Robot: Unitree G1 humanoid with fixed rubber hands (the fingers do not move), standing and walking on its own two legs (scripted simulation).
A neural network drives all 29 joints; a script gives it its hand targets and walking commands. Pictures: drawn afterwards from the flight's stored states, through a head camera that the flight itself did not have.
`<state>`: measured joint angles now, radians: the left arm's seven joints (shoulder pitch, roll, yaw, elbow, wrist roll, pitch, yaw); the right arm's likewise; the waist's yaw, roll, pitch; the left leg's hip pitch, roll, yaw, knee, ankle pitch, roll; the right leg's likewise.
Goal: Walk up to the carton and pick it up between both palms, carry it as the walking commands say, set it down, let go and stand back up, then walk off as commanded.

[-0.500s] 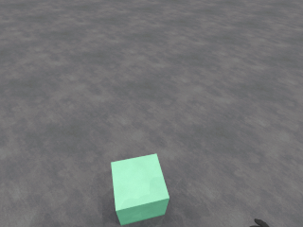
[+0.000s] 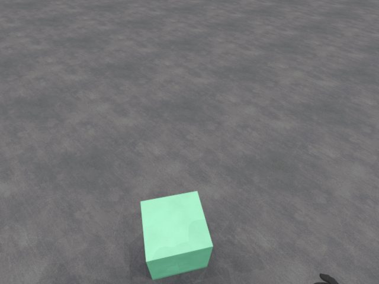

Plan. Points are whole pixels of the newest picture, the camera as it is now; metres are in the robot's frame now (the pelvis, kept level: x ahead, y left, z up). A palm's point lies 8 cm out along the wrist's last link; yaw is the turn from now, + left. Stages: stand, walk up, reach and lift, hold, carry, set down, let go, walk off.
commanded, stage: walk off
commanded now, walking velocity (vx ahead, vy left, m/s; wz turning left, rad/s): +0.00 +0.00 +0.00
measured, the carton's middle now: (175, 235) +0.47 +0.05 -0.63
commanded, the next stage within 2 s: stand in 0.54 s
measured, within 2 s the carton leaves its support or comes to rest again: neither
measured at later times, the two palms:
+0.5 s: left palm out of the picture +0.03 +0.27 -0.13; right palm out of the picture +0.01 -0.32 -0.13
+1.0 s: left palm out of the picture -0.01 +0.20 -0.14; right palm out of the picture -0.14 -0.31 -0.14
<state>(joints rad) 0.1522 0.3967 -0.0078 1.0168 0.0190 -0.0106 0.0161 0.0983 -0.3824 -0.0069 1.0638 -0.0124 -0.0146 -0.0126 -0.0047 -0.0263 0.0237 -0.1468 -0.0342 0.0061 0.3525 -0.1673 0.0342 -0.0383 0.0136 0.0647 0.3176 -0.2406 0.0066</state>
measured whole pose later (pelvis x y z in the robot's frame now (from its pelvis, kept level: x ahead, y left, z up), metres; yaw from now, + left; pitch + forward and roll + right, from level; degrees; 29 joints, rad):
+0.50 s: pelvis -0.05 -0.02 -0.01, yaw -6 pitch -2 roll +1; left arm 0.19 0.33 0.02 0.97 0.02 0.08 0.01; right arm 0.08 -0.34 -0.03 1.04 -0.03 0.07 -0.06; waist 0.02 -0.01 0.10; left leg -0.29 0.03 0.10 0.52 -0.20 0.02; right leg -0.35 0.01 0.02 0.93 -0.54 0.02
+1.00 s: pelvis -0.12 -0.04 -0.01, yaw -9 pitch -1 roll +0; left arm 0.17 0.25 0.03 0.97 0.02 0.04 0.03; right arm 0.25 -0.24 -0.04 1.05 -0.02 0.04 -0.05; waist 0.00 0.00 0.02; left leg -0.11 0.03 0.01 0.42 -0.29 -0.02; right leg -0.27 0.01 -0.04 0.45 -0.17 -0.03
